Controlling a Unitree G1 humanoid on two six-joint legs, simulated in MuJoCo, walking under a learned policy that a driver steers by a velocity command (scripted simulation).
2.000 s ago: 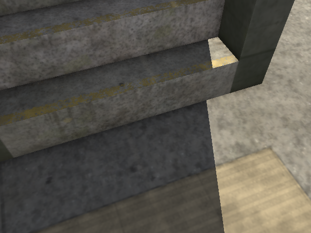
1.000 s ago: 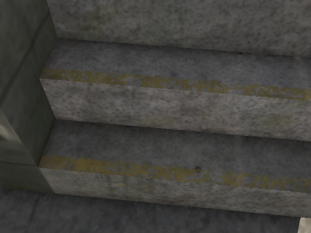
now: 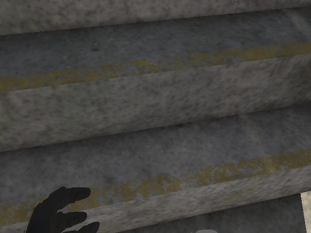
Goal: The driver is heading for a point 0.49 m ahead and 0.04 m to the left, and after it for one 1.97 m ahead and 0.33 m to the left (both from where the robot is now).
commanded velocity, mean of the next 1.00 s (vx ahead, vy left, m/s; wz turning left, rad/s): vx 0.50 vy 0.00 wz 0.14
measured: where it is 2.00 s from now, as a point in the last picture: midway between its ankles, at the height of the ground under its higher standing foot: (138, 191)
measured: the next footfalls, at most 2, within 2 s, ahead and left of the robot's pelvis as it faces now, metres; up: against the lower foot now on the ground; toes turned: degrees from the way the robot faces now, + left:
right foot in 0.30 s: +0.29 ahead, -0.28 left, +0.24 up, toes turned -11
left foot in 1.08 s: +0.53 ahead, +0.02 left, +0.48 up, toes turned +14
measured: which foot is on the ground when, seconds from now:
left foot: down 0.00-0.38, up 0.40-1.00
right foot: up 0.00-0.28, down 0.30-1.00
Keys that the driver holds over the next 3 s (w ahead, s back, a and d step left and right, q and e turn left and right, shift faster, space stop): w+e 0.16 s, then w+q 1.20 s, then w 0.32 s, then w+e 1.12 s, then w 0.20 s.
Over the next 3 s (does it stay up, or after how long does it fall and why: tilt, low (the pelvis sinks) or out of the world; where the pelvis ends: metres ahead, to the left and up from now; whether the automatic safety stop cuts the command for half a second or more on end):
stays up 0.69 0.13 0.71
